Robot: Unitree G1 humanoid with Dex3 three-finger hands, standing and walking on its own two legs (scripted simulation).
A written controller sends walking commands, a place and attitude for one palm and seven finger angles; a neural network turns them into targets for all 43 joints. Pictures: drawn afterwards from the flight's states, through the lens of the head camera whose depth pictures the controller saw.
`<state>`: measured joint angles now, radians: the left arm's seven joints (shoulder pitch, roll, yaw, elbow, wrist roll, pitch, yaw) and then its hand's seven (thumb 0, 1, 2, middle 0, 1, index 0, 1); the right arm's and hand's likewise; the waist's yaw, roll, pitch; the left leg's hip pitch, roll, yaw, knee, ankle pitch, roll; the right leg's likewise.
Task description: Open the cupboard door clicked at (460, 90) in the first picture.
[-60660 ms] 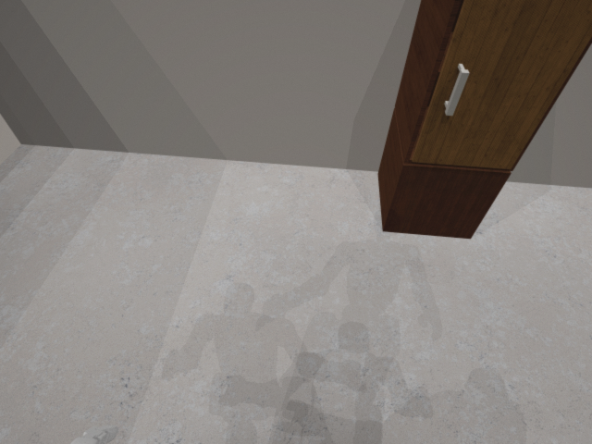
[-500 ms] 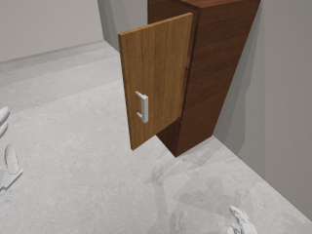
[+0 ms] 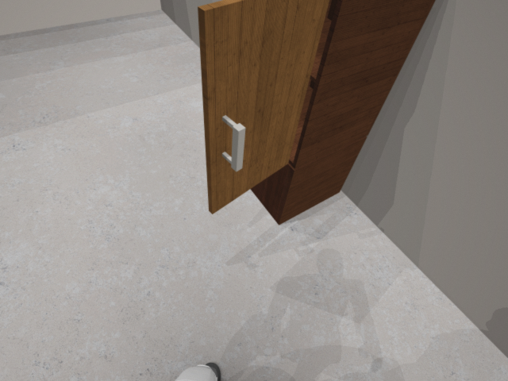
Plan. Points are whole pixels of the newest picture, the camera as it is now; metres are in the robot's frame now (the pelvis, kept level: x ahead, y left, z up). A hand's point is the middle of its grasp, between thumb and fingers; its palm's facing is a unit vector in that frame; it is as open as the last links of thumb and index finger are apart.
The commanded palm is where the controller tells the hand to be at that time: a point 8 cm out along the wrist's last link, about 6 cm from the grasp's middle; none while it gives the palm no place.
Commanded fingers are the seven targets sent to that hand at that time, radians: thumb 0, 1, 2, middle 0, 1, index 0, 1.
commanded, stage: let the arm hang, fingers relaxed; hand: left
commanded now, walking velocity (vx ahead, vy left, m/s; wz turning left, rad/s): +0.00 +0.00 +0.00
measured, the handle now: (232, 144) +0.62 +0.08 -0.04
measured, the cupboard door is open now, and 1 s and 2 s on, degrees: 99 99 99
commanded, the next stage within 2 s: look to check the result in 0.70 s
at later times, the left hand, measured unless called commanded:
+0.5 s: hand out of the picture +0.04 +0.21 -0.16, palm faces +0.01 -0.95 -0.32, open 7.4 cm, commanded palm none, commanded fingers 0.00 0.90 0.90 -0.20 -0.30 -0.20 -0.30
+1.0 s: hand out of the picture +0.06 +0.19 -0.17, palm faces -0.03 -0.96 -0.26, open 7.4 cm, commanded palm none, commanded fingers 0.00 0.90 0.90 -0.20 -0.30 -0.20 -0.30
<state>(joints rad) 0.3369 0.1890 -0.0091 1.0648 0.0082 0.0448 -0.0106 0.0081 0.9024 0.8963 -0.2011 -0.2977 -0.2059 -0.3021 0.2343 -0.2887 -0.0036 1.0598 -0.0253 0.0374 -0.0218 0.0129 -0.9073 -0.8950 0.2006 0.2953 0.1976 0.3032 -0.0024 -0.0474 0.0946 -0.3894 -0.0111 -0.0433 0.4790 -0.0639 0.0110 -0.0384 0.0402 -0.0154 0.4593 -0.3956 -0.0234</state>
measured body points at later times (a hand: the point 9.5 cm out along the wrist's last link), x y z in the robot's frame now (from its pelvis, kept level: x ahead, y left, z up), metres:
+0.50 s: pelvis +0.01 -0.01 +0.00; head +0.01 -0.03 +0.45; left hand +0.04 +0.26 -0.13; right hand +0.07 -0.27 -0.15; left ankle +0.12 +0.11 -0.73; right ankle -0.09 -0.11 -0.73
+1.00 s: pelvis +0.03 -0.01 +0.00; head +0.06 -0.01 +0.45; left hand +0.06 +0.24 -0.15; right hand +0.06 -0.27 -0.15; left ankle +0.12 +0.11 -0.73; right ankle -0.09 -0.11 -0.73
